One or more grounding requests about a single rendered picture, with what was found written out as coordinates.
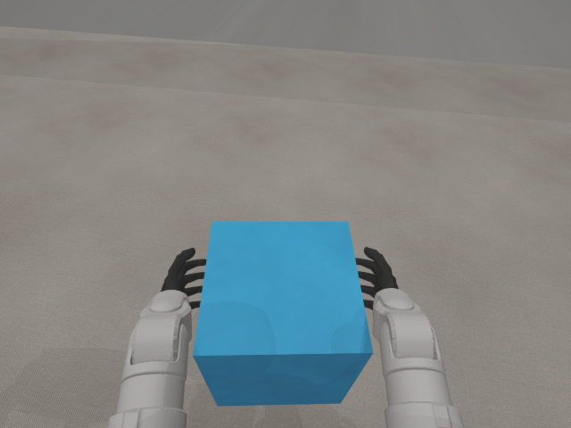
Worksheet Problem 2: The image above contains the carton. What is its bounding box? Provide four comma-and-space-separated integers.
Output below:
193, 221, 373, 407

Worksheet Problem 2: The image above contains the robot left hand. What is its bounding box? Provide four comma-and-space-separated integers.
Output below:
161, 248, 206, 309

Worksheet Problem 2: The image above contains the robot right hand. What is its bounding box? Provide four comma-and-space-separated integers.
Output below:
355, 247, 399, 310

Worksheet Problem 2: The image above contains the robot right forearm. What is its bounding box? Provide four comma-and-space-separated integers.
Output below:
373, 288, 464, 428

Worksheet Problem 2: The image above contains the robot left forearm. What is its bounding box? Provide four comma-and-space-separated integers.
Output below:
107, 290, 192, 428

